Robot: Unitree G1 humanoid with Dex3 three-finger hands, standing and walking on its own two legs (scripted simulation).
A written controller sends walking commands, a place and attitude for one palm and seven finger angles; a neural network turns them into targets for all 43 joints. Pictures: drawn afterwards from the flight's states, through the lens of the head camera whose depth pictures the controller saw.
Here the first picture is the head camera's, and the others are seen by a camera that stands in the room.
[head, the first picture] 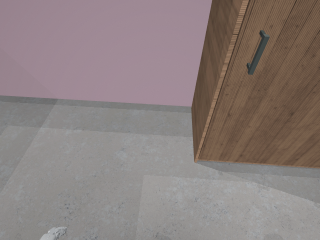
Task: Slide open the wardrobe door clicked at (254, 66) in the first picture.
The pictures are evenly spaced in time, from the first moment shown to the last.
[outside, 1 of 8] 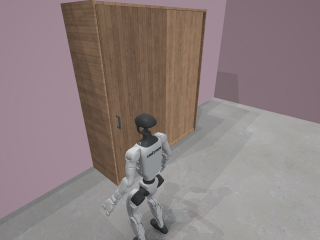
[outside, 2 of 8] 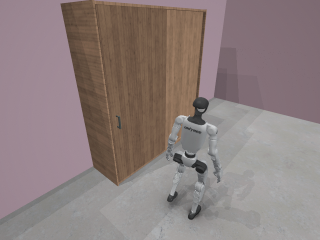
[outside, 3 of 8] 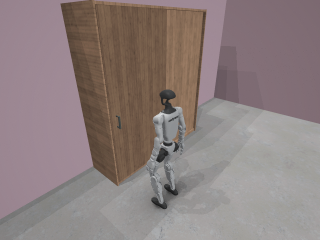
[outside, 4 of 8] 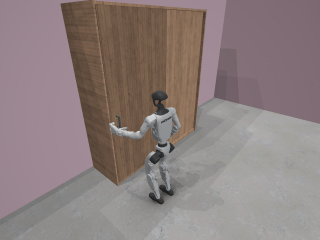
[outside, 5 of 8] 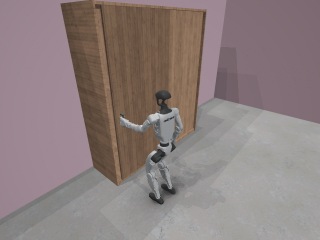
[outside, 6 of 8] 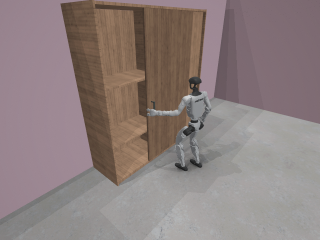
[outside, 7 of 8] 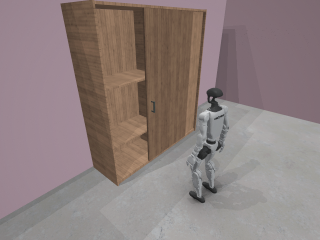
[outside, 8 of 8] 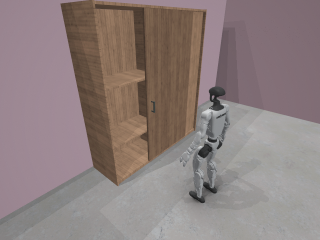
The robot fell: no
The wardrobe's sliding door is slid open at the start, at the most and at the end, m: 0.00 0.55 0.54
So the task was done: yes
